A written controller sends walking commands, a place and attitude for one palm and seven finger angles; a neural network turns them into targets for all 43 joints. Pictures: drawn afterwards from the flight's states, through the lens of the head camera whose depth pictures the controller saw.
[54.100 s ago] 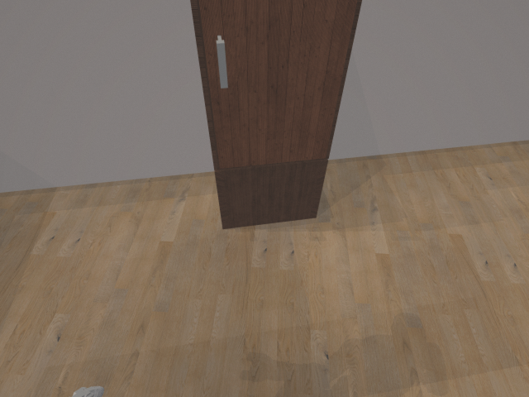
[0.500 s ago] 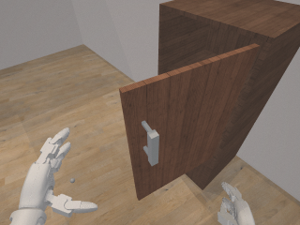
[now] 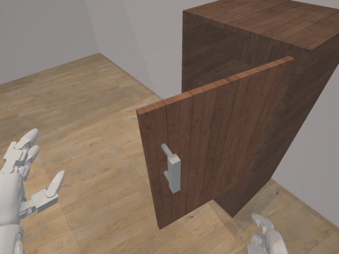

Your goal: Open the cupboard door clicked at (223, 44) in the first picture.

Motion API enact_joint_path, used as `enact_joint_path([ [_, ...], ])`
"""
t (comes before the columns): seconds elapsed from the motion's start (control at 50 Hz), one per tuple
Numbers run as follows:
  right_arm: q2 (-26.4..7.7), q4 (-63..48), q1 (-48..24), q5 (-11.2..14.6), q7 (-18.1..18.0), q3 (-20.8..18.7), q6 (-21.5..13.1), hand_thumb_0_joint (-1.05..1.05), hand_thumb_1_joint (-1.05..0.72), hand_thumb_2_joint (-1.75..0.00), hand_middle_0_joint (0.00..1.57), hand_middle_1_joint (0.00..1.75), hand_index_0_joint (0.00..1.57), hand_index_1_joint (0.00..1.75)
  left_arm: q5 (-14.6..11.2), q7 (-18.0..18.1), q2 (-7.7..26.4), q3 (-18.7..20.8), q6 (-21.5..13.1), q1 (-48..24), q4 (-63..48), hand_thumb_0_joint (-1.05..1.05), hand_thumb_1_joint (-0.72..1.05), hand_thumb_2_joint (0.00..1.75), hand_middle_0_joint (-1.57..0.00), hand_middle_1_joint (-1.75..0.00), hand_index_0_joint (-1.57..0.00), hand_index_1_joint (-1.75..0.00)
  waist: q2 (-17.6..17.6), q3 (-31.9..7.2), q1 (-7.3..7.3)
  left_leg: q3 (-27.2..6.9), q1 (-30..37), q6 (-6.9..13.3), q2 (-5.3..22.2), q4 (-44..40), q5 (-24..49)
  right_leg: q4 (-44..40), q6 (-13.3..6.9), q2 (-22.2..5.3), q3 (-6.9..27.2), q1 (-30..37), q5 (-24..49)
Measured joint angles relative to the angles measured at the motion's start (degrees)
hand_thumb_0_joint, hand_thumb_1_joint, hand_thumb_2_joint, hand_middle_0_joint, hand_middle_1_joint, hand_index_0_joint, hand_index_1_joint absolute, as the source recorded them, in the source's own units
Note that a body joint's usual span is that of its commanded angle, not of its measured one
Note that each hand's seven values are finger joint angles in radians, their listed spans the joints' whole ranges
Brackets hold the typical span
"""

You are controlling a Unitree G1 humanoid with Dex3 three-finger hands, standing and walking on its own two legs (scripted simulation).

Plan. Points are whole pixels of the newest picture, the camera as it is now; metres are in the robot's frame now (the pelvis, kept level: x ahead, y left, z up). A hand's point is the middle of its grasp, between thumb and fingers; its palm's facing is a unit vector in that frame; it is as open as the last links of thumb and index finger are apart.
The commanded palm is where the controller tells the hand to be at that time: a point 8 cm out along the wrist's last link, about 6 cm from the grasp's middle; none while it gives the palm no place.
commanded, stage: draw the hand back to the body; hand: left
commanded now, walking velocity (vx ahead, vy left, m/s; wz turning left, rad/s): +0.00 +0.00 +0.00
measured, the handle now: (170, 168) +0.30 +0.04 +0.06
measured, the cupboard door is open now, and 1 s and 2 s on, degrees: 79 79 79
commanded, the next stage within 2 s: step back with the hand held close in 0.44 s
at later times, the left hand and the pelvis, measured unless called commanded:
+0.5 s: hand (51, 185) +0.18 +0.24 +0.15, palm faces +0.43 -0.81 -0.40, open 7.5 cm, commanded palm +0.13 +0.28 +0.17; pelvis +0.00 -0.02 +0.00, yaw +0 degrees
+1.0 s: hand (41, 195) +0.17 +0.25 +0.15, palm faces +0.33 -0.80 -0.51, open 7.4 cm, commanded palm +0.11 +0.29 +0.17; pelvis -0.04 +0.00 -0.01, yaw -2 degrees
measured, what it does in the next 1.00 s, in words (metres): stands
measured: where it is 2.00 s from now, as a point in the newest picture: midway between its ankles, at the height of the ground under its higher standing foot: outside the picture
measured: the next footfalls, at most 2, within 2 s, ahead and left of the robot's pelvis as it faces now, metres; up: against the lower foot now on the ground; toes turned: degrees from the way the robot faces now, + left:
right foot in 1.84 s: -0.24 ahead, -0.04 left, +0.00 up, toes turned -4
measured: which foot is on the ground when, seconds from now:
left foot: down 0.00-1.00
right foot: down 0.00-1.00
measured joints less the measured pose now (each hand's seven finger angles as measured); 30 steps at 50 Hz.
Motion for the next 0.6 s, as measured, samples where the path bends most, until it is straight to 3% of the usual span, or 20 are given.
enact_joint_path([
  [0.14,-0.4,0.9,-0.4,0.2,0.0,-0.7,0.2,0.01,-0.9,-0.9,0.21,0.3,0.2,0.3,-0.5,0.2,0.8,3.3,-0.9,-1.8,1.4,0.01,0.72,0.83,-0.2,-0.3,-0.2,-0.3,0.0,0.3,0.11,-0.1,0.8,-0.4,0.4,-0.7,0.3,-1.0,-0.4,0.5,0.0,0.8,0.5],
  [0.24,-0.8,1.1,-0.4,0.2,0.1,-1.0,0.3,0.01,-0.9,-0.9,0.21,0.3,0.2,0.3,-0.5,0.0,-0.2,2.6,-0.9,-1.8,1.9,0.01,0.82,0.87,-0.2,-0.3,-0.2,-0.3,0.1,0.6,0.06,-0.1,0.9,-0.6,0.7,-1.0,0.6,-1.3,-0.7,0.7,0.0,0.9,0.8],
  [0.6,-0.3,1.6,-0.5,0.3,-0.1,-1.1,-0.1,0.01,-0.9,-0.9,0.21,0.3,0.2,0.3,-0.5,-0.5,0.4,2.6,-2.0,-2.1,2.3,0.02,0.89,0.9,-0.21,-0.3,-0.21,-0.3,0.7,1.0,-0.03,-0.3,0.9,-1.4,1.5,-1.2,0.9,-2.0,-1.5,1.6,-0.2,1.2,1.3],
])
